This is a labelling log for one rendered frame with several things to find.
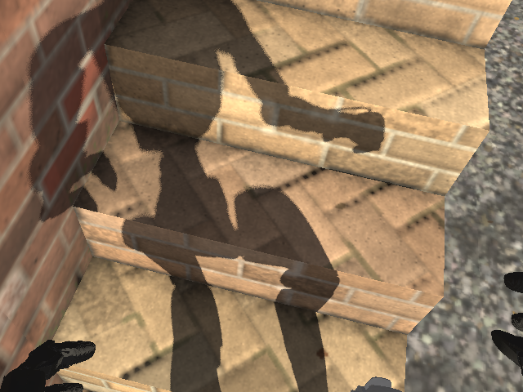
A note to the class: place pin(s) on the left robot hand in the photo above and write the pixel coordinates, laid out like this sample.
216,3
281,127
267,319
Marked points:
43,363

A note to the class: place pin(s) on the right robot hand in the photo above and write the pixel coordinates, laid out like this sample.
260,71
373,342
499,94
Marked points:
508,344

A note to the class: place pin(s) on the right robot shin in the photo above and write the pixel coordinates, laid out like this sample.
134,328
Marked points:
378,381

